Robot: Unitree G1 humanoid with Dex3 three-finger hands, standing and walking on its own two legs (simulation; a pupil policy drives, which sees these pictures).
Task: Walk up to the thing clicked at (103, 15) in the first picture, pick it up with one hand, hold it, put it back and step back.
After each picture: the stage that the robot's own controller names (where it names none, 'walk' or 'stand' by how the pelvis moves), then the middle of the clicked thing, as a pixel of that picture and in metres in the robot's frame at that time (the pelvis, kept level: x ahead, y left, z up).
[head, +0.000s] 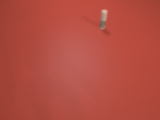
stand; (103, 19) +1.79 -0.22 -0.66
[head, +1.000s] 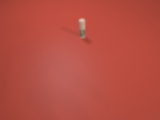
walk; (82, 28) +1.67 +0.15 -0.63
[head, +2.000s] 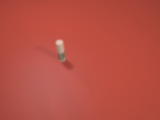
walk; (60, 51) +1.14 +0.32 -0.65
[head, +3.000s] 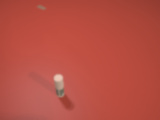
walk; (59, 86) +0.72 +0.23 -0.63
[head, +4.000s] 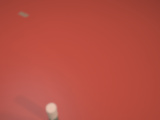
walk; (52, 114) +0.47 +0.19 -0.64
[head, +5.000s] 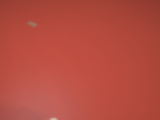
stand; out of the picture +0.40 +0.20 -0.64
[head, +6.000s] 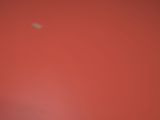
stand; out of the picture +0.39 +0.20 -0.65
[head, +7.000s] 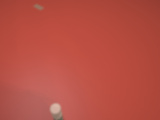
stand; (57, 114) +0.42 +0.19 -0.64
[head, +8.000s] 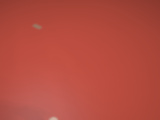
stand; out of the picture +0.42 +0.21 -0.65
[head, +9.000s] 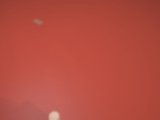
stand; out of the picture +0.44 +0.21 -0.66
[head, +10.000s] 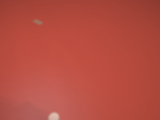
stand; out of the picture +0.43 +0.21 -0.66
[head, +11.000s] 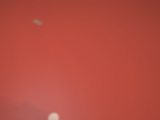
go down; out of the picture +0.43 +0.21 -0.66
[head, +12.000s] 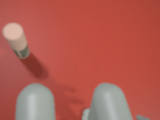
go down; (18, 43) +0.51 +0.25 -0.29
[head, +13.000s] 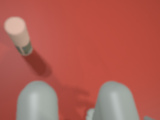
approach; (21, 39) +0.51 +0.26 -0.26
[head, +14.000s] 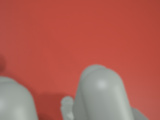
close in; out of the picture +0.49 +0.31 -0.16
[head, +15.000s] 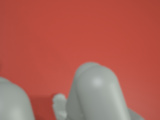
close; out of the picture +0.48 +0.31 -0.16
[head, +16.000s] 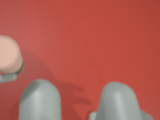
lift; (9, 61) +0.36 +0.26 -0.05
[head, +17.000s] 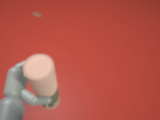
hold; (45, 86) +0.31 +0.13 +0.08
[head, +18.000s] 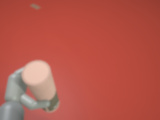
hold; (44, 91) +0.31 +0.14 +0.03
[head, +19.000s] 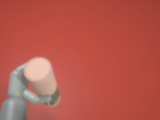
crouch; (46, 86) +0.33 +0.14 +0.01
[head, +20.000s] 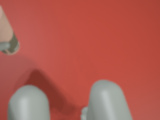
lower; (0, 33) +0.48 +0.22 -0.06
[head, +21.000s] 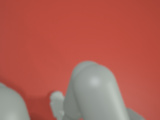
lower; out of the picture +0.46 +0.29 -0.16
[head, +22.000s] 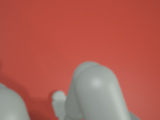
lower; out of the picture +0.46 +0.29 -0.17
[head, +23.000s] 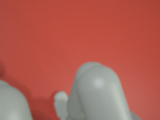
lower; out of the picture +0.45 +0.29 -0.17
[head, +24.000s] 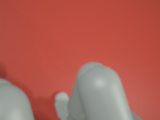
lower; out of the picture +0.45 +0.29 -0.17
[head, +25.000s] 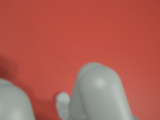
loosen; out of the picture +0.45 +0.26 -0.17
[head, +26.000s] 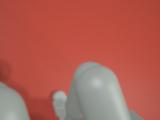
rise; out of the picture +0.45 +0.27 -0.17
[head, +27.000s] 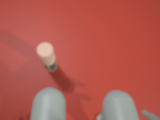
walk; (48, 58) +0.48 +0.19 -0.33
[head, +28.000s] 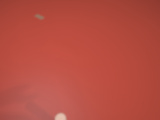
stand; out of the picture +0.42 +0.15 -0.59
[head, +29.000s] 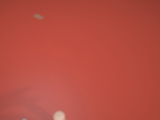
stand; out of the picture +0.43 +0.16 -0.60
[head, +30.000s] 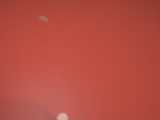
stand; out of the picture +0.43 +0.15 -0.63
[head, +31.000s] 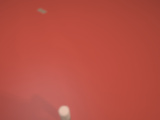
walk; (65, 117) +0.44 +0.15 -0.65
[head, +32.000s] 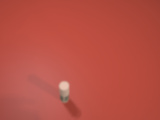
walk; (64, 92) +0.56 +0.12 -0.64
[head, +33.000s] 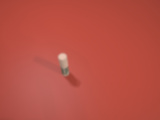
walk; (64, 65) +0.85 +0.25 -0.63
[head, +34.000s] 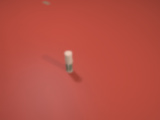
stand; (68, 62) +1.06 +0.19 -0.64
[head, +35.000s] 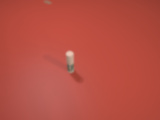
stand; (70, 62) +1.05 +0.17 -0.66
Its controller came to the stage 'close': yes
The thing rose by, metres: 0.68
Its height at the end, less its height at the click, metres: +0.00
